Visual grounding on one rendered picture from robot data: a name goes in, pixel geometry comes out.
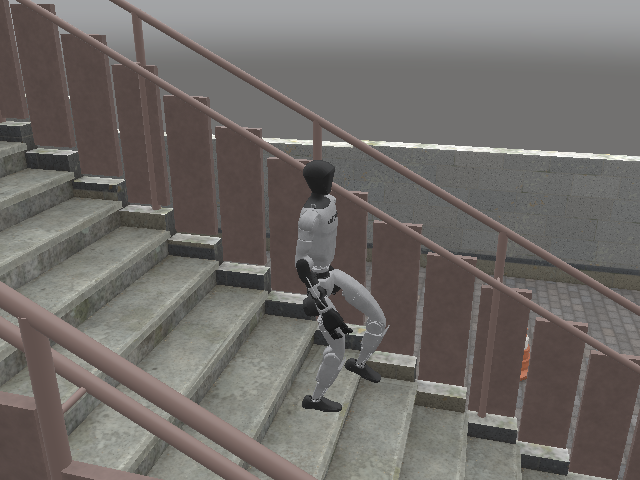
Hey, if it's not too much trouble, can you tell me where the stairs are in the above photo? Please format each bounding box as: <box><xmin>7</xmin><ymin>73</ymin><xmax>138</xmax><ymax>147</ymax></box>
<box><xmin>0</xmin><ymin>141</ymin><xmax>568</xmax><ymax>480</ymax></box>

